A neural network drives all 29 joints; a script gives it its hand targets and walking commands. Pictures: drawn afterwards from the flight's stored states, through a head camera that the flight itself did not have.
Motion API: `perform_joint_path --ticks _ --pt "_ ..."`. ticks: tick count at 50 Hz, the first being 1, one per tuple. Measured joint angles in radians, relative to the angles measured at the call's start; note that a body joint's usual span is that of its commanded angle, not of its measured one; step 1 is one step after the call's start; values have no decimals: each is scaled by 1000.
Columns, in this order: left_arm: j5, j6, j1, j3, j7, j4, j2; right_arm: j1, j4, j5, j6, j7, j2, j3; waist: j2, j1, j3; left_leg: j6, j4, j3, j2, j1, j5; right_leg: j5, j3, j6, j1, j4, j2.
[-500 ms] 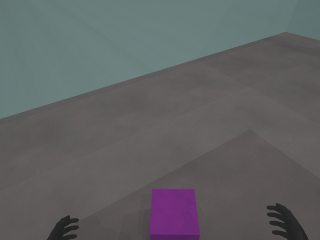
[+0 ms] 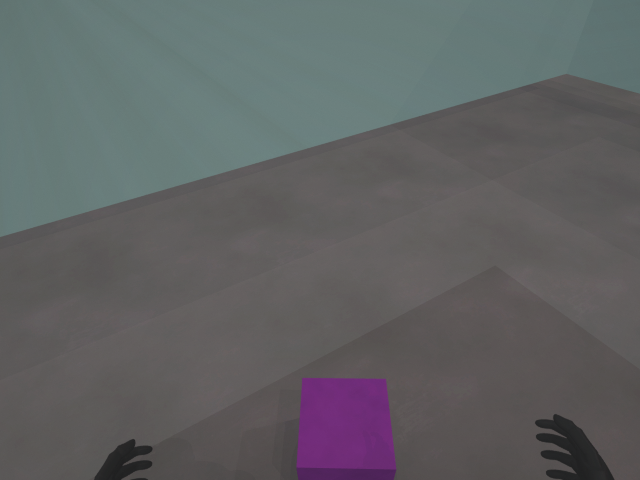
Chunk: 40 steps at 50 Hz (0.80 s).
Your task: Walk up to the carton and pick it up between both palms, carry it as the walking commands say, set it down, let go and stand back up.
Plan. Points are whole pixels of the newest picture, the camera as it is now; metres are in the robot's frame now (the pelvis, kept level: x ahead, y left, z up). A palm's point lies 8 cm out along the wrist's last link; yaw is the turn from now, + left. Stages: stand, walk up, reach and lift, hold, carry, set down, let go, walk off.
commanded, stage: stand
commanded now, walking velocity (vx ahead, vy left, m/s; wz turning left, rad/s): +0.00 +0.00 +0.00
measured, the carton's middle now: (344, 438) +0.48 -0.04 -0.64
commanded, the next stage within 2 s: none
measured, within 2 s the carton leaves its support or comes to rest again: neither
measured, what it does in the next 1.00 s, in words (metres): stands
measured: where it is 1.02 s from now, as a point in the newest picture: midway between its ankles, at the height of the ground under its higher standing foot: outside the picture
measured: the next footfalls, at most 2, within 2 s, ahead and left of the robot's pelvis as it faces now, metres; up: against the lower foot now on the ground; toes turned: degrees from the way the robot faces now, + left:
none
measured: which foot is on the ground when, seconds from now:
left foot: down 0.00-1.00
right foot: down 0.00-1.00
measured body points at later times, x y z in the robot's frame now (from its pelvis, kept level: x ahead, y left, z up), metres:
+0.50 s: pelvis -0.02 +0.00 +0.00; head -0.06 +0.00 +0.45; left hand +0.14 +0.29 -0.05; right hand +0.16 -0.30 -0.04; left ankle -0.02 +0.13 -0.72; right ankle -0.01 -0.13 -0.72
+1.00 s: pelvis -0.03 +0.01 +0.00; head -0.07 +0.00 +0.45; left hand +0.13 +0.29 -0.06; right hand +0.15 -0.30 -0.04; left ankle -0.02 +0.13 -0.72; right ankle -0.01 -0.13 -0.72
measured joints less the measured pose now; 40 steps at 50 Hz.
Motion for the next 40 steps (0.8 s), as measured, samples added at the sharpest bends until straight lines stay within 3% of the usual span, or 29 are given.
perform_joint_path --ticks 40 --pt "0 -18 0 0 0 39 10 1 30 0 -13 0 0 0 -6 0 0 6 0 -1 0 -10 37 46 0 0 -1 -18 0"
